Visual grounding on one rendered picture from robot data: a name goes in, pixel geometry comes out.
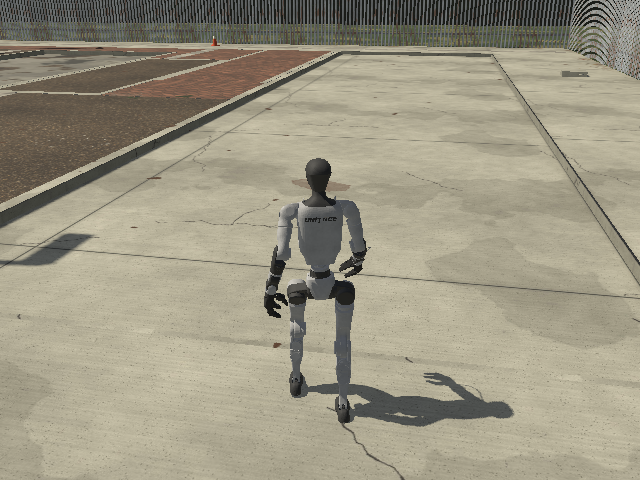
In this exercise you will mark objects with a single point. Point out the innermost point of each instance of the left robot upper arm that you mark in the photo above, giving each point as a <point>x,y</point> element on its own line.
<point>284,231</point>

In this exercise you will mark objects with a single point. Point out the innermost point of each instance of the robot left hand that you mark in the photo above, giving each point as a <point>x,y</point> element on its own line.
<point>269,303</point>

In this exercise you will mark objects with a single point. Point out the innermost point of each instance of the right robot upper arm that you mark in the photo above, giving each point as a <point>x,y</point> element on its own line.
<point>351,212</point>

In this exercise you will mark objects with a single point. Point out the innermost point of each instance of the robot left shin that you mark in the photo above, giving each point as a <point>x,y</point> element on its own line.
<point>296,352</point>

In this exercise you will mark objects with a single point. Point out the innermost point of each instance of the left robot thigh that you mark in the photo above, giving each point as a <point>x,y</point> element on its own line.
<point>297,296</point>

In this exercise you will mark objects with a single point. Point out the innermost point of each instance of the robot left forearm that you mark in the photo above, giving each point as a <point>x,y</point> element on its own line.
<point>275,274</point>

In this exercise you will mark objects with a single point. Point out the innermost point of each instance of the robot right hand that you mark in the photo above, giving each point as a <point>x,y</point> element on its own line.
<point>347,264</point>

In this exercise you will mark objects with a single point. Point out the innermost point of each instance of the robot right forearm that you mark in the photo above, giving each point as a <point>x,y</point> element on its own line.
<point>358,257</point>

